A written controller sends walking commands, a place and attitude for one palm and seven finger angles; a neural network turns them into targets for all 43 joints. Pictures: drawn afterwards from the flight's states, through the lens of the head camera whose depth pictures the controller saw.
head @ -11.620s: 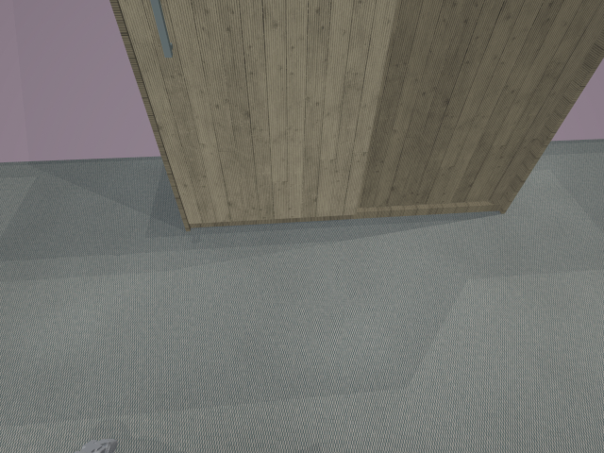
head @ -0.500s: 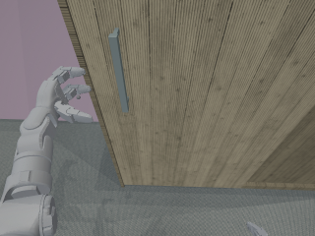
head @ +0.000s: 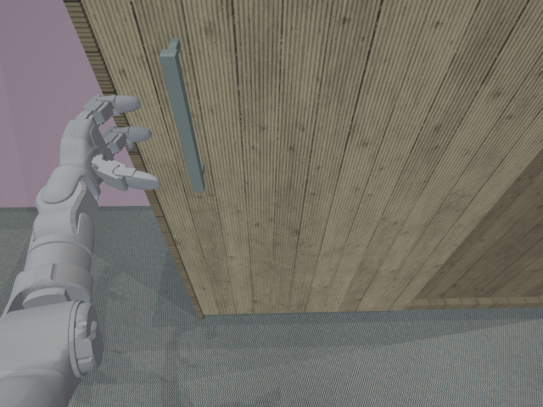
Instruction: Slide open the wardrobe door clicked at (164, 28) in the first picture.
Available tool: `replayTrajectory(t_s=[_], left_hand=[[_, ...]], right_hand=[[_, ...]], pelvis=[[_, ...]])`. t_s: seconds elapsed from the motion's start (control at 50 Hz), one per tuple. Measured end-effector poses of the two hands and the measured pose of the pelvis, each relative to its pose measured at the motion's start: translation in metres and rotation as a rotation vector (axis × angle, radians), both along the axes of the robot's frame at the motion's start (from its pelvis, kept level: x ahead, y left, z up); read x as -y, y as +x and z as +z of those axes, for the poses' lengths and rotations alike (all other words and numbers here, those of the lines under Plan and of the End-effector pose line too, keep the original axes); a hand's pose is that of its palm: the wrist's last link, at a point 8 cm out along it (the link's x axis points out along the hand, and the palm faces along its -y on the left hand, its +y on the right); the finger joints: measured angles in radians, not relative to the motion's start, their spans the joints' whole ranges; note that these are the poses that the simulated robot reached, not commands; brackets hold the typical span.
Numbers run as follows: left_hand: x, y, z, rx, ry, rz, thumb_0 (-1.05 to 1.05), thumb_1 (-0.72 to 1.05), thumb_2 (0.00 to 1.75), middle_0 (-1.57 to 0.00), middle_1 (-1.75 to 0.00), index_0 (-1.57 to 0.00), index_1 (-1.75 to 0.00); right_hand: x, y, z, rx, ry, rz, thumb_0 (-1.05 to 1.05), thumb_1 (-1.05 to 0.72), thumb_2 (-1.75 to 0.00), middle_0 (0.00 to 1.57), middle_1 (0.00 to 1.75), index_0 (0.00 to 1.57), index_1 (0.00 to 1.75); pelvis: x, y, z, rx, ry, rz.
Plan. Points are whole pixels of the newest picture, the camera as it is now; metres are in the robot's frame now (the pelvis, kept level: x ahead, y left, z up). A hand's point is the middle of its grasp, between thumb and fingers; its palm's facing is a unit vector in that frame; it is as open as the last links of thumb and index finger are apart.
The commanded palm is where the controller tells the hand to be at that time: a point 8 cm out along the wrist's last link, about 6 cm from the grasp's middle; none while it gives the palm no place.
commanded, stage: move the hooked fingers beside the handle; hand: left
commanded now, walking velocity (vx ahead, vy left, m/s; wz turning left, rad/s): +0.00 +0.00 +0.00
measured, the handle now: (188, 125) +0.50 +0.13 +0.15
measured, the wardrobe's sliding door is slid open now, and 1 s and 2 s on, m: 0.00 0.00 0.00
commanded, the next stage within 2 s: feel for the door with the fingertips in 0.64 s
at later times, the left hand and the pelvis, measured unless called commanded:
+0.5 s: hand (136, 155) +0.43 +0.19 +0.16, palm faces +0.04 -1.00 +0.01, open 14.0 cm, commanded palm +0.40 +0.24 +0.16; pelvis -0.01 +0.00 +0.00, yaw +1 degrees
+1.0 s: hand (150, 154) +0.43 +0.18 +0.15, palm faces +0.01 -1.00 +0.02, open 14.0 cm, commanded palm +0.40 +0.22 +0.16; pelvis -0.01 +0.00 +0.00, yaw +0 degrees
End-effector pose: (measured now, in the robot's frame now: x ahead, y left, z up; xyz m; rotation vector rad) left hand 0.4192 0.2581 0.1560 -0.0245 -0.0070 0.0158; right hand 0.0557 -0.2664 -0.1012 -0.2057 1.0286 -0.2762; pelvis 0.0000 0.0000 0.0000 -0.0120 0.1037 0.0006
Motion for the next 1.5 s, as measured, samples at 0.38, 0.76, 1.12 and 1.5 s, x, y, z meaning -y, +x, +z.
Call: replayTrajectory(t_s=[0.38, 0.76, 1.12, 1.5], left_hand=[[0.007, -0.018, 0.0, -0.022, 0.004, 0.013, -0.02, -0.5, 0.3, -0.3, -1.2, -0.3, -1.2], [0.009, -0.007, -0.003, -0.016, 0.013, 0.023, -0.02, -0.5, 0.3, -0.3, -1.2, -0.3, -1.2], [0.046, -0.007, -0.004, 0.0, 0.004, -0.009, -0.02, -0.5, 0.3, -0.3, -1.2, -0.3, -1.2], [0.045, 0.01, 0.0, -0.007, 0.02, 0.016, -0.02, -0.5, 0.3, -0.31, -1.21, -0.31, -1.21]], right_hand=[[-0.009, 0.032, 0.003, 0.083, 0.025, 0.042, 0.01, -0.9, -0.9, 0.2, 0.3, 0.2, 0.3], [0.0, 0.007, -0.001, 0.029, 0.011, 0.021, 0.01, -0.9, -0.9, 0.2, 0.3, 0.2, 0.3], [-0.007, 0.016, -0.002, 0.052, 0.034, 0.03, 0.01, -0.9, -0.9, 0.2, 0.3, 0.2, 0.3], [-0.001, 0.005, -0.007, 0.002, 0.032, 0.027, 0.01, -0.9, -0.9, 0.2, 0.3, 0.2, 0.3]], pelvis=[[0.002, -0.003, 0.001, 0.025, 0.001, 0.012], [0.006, -0.008, -0.001, 0.012, 0.001, 0.009], [0.003, -0.006, -0.001, 0.018, 0.001, 0.009], [0.008, -0.005, -0.002, 0.001, 0.003, 0.015]])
